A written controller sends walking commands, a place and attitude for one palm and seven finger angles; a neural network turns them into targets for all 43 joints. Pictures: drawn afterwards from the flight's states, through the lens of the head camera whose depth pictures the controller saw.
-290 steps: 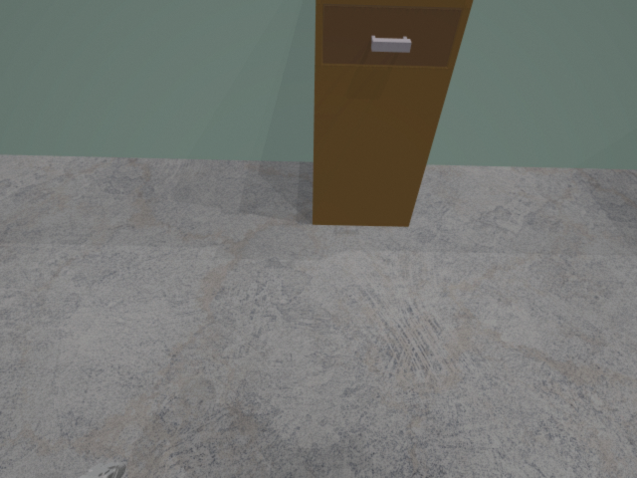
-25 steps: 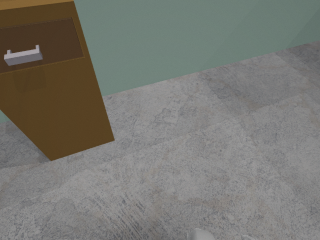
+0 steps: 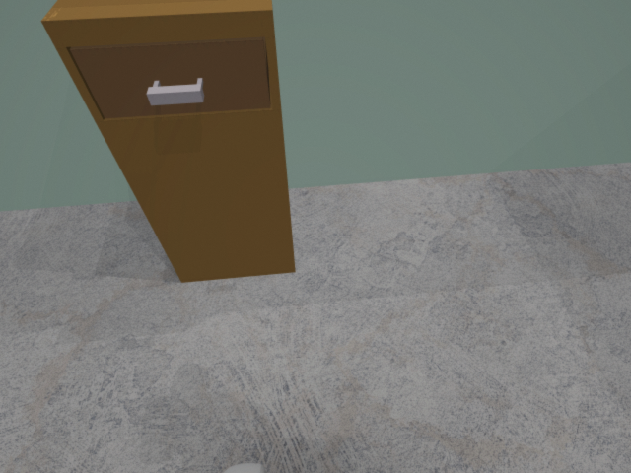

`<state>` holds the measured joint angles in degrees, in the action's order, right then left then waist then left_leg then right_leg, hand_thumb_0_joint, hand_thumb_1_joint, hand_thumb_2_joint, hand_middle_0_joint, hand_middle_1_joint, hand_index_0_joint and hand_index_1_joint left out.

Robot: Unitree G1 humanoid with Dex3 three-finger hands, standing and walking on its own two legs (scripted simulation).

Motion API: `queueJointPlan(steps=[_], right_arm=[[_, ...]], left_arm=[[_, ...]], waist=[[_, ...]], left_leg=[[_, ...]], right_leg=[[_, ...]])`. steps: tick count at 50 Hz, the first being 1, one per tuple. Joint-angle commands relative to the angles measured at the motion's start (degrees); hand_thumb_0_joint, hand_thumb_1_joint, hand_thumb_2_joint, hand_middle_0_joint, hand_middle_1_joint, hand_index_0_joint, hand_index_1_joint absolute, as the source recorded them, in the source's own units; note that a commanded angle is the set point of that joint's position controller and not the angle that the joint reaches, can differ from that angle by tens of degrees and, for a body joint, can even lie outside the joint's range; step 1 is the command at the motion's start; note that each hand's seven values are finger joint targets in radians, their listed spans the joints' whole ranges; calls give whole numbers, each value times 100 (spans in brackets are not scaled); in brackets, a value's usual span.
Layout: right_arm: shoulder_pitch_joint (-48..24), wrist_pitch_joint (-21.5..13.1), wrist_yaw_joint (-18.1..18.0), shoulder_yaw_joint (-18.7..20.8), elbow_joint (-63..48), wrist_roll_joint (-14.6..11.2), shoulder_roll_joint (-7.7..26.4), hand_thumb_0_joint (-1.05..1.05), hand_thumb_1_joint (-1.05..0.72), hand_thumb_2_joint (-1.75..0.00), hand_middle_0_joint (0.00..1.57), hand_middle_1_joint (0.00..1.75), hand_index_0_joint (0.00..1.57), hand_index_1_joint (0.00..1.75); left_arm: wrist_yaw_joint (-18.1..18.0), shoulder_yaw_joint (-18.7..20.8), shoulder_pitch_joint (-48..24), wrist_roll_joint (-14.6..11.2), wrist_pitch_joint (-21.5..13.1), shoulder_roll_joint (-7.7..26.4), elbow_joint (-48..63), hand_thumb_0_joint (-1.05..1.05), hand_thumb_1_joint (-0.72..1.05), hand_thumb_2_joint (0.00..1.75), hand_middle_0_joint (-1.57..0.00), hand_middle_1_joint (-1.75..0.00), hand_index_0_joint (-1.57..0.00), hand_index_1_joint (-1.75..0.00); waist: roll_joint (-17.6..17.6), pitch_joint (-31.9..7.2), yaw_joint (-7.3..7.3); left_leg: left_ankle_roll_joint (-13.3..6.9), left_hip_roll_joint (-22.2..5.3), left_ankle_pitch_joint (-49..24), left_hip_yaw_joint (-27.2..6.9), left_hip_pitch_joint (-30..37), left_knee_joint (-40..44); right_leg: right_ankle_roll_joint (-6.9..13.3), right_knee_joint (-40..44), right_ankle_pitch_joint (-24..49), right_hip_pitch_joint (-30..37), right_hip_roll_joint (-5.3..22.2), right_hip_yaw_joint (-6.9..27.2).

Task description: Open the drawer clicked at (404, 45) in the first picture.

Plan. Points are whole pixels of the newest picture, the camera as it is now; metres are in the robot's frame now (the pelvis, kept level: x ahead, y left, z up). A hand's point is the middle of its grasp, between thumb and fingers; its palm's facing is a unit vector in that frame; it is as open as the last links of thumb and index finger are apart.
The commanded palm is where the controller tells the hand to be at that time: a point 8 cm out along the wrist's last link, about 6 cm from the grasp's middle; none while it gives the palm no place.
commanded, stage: turn to face it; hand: left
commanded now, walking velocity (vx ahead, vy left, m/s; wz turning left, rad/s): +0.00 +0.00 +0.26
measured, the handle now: (177, 89) +0.81 +0.35 +0.03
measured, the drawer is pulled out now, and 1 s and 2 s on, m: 0.00 0.00 0.00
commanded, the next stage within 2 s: take the last steps up to it in 0.14 s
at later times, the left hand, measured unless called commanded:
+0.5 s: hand out of the picture +0.01 +0.19 -0.16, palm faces +0.17 -0.96 -0.23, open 7.4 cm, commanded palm none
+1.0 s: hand out of the picture +0.04 +0.25 -0.18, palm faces +0.17 -0.97 -0.14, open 7.4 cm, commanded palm none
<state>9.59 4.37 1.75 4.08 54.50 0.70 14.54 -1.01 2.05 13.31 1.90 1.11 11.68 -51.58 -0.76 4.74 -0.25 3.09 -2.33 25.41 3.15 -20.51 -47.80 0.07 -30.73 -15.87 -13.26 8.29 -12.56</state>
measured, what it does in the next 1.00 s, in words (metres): walks ahead: left foot, then right foot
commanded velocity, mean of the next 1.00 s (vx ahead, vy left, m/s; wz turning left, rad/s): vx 0.23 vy -0.01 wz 0.08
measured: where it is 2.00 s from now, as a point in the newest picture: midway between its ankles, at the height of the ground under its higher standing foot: (305, 430)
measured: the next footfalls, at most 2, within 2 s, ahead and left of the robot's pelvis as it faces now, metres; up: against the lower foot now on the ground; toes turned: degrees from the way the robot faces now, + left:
left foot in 0.08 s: +0.03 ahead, +0.14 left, +0.00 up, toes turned +7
right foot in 0.44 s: +0.05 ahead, -0.10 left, +0.00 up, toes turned +0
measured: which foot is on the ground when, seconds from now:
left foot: up 0.00-0.06, down 0.08-0.44, up 0.46-0.84, down 0.86-1.00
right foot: down 0.00-0.08, up 0.10-0.42, down 0.44-0.86, up 0.88-1.00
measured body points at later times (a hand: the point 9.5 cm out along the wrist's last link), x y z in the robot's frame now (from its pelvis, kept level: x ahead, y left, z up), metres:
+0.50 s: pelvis +0.00 +0.01 -0.01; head -0.01 -0.01 +0.44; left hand +0.00 +0.25 -0.15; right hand +0.07 -0.22 -0.17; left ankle -0.01 +0.13 -0.71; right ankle +0.01 -0.10 -0.74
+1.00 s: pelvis +0.11 +0.09 +0.00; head +0.12 +0.11 +0.45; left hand +0.03 +0.30 -0.17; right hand +0.18 -0.14 -0.14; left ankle +0.11 +0.19 -0.74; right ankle +0.07 -0.05 -0.66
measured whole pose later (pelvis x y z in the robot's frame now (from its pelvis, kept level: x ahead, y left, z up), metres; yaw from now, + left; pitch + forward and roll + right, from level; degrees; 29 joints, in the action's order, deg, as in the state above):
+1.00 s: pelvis +0.11 +0.09 +0.00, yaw +7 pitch -1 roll +0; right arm 14.5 -4.2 -1.1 2.8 59.9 1.4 8.1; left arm 0.3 3.2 21.6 1.9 0.3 9.5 -65.9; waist -2.6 1.9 0.0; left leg -1.6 -3.1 14.1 9.8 -13.2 -28.3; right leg 0.3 -63.0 -21.9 -23.2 5.2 -4.5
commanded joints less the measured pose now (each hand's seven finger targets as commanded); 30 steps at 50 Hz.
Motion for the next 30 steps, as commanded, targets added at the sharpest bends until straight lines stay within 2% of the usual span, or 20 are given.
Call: queueJointPlan(steps=[1, 2, 3, 4, 5, 6, 7, 9, 12, 15, 17, 19, 20, 21, 22, 23, 24, 26, 28, 30], right_arm=[[84, -271, -75, -8, -419, -16, 261, 0, -90, -90, 20, 30, 20, 30], [376, -330, -73, 21, -332, -7, 415, 0, -90, -90, 20, 30, 20, 30], [481, -394, -95, 134, -338, 43, 965, 0, -90, -90, 20, 30, 20, 30], [661, -359, -132, 212, -333, 38, 1361, 0, -90, -90, 20, 30, 20, 30], [783, -349, -181, 188, -224, 47, 1314, 0, -90, -90, 20, 30, 20, 30], [588, -364, -248, 169, -211, 68, 1151, 0, -90, -90, 20, 30, 20, 30], [273, -360, -276, 102, -254, 61, 944, 0, -90, -90, 20, 30, 20, 30], [-48, -393, -284, 24, -312, 50, 770, 0, -90, -90, 20, 30, 20, 30], [81, -406, -294, 27, -225, 40, 753, 0, -90, -90, 20, 30, 20, 30], [298, -398, -272, 41, -86, 76, 723, 0, -90, -90, 20, 30, 20, 30], [284, -400, -259, 39, -44, 94, 690, 0, -90, -90, 20, 30, 20, 30], [234, -414, -251, 27, 6, 68, 615, 0, -90, -90, 20, 30, 20, 30], [218, -434, -237, 17, 32, 32, 472, 0, -90, -90, 20, 30, 20, 30], [235, -457, -218, -36, -9, -11, 121, 0, -90, -90, 20, 30, 20, 30], [-73, -474, -168, -101, -282, 0, -84, 0, -90, -90, 20, 30, 20, 30], [-354, -439, -126, -10, -372, 72, 288, 0, -90, -90, 20, 30, 20, 30], [-399, -417, -83, 45, -316, 79, 258, 0, -90, -90, 20, 30, 20, 30], [119, -394, -20, 69, 18, 108, 136, 0, -90, -90, 20, 30, 20, 30], [351, -385, -3, 41, 160, 105, -54, 0, -90, -90, 20, 30, 20, 30], [296, -388, 10, 49, 176, 76, -134, 0, -90, -90, 20, 30, 20, 30]], left_arm=[[-80, 376, 216, -37, -78, 1308, 101, 0, 90, 90, -20, -30, -20, -30], [-71, 369, 158, -94, -50, 1213, 101, 0, 90, 90, -20, -30, -20, -30], [-41, 326, 332, -145, -9, 890, 196, 0, 90, 90, -20, -30, -20, -30], [-21, 183, 126, -122, 14, 587, 394, 0, 90, 90, -20, -30, -20, -30], [-60, 167, -171, -76, 77, 700, 403, 0, 90, 90, -20, -30, -20, -30], [-60, 204, -295, -89, 89, 607, 301, 0, 90, 90, -20, -30, -20, -30], [-23, 224, -308, -110, 87, 683, 189, 0, 90, 90, -20, -30, -20, -30], [21, 214, 16, -113, 78, 622, -22, 0, 90, 90, -20, -30, -20, -30], [20, 165, 71, -134, 75, 531, -101, 0, 90, 90, -20, -30, -20, -30], [51, 106, 3, -99, 15, 409, -134, 0, 90, 90, -20, -30, -20, -30], [89, 77, 148, -76, -44, 299, -200, 0, 90, 90, -20, -30, -20, -30], [123, 62, 575, -49, -135, 242, -380, 0, 90, 90, -20, -30, -20, -30], [116, 97, 908, -30, -203, 381, -513, 0, 90, 90, -20, -30, -20, -30], [70, 162, 1257, 30, -273, 706, -634, 0, 90, 90, -20, -30, -20, -30], [29, 254, 1550, 26, -266, 1180, -639, 0, 90, 90, -20, -30, -20, -30], [-11, 267, 1629, -42, -317, 1176, -639, 0, 90, 90, -20, -30, -20, -30], [-28, 236, 1368, -35, -349, 996, -642, 0, 90, 90, -20, -30, -20, -30], [-33, 147, 804, -23, -391, 641, -555, 0, 90, 90, -20, -30, -20, -30], [-29, 98, 870, -47, -467, 453, -602, 0, 90, 90, -20, -30, -20, -30], [-34, 85, 1066, -39, -506, 388, -747, 0, 90, 90, -20, -30, -20, -30]], waist=[[-971, -812, -32], [-583, -976, 161], [845, -1161, 185], [1861, -981, 300], [1453, -971, 410], [1601, -768, 340], [1418, -472, 229], [1100, -496, 29], [951, -659, 79], [993, -661, 203], [1070, -497, 137], [840, -414, -68], [479, -418, -236], [-580, -298, -396], [-1711, 57, -606], [-1494, 260, -653], [-1213, 583, -466], [-645, 581, -60], [-600, 397, 2], [-693, 446, -37]], left_leg=[[-76, 141, -675, 325, 634, 1647], [-154, -4, -1436, 187, 1292, 2515], [-589, -1132, -2645, -1236, 2151, 2861], [-1287, -2153, -4441, -2210, 2158, 2918], [-1510, -2164, -4055, -2050, 1761, 2853], [-1490, -1889, -3828, -1905, 1561, 2883], [-1399, -1622, -3675, -1600, 1215, 2900], [-1209, -1234, -3947, -1078, 1241, 2819], [-1251, -1200, -4100, -1012, 1521, 2787], [-1267, -1194, -2488, -1245, 1428, 2980], [-1248, -1168, -1176, -1471, 1035, 3119], [-1070, -943, -180, -1421, 544, 2905], [-873, -641, 162, -1215, 35, 2374], [-563, -64, 538, -603, -906, 1166], [-348, 349, 958, -91, -1906, -113], [-397, 49, 602, -551, -1936, -808], [-416, -59, 127, -614, -1923, -1228], [-322, -246, -638, -436, -1636, -1469], [-226, -274, -1139, -225, -1329, -1312], [-174, -324, -1315, -84, -1279, -1020]], right_leg=[[452, 343, 2304, 525, 1149, 789], [180, -217, 1977, 218, 986, 541], [-230, -1251, 425, -929, 369, 237], [-455, -2134, -2058, -1826, -83, 427], [-376, -2720, -2119, -1629, -87, 855], [-386, -3045, -1831, -1824, -118, 1030], [-378, -3148, -1435, -1745, -102, 1118], [-409, -3041, -1001, -1522, -193, 1015], [-449, -2389, -1022, -1301, -301, 958], [-390, -1631, -1180, -923, -456, 801], [-320, -1017, -1080, -558, -552, 730], [-288, 14, -485, 229, -675, 583], [-253, 696, -211, 972, -581, 738], [0, 1392, -1161, 1541, 309, 1814], [594, 2300, -2170, 1503, 1538, 3598], [843, 2701, -2964, 770, 1771, 4102], [838, 2841, -3161, 272, 1658, 4001], [596, 2548, -2185, 33, 1208, 2694], [463, 2420, -1126, 25, 860, 1845], [485, 2471, -790, 96, 814, 1589]])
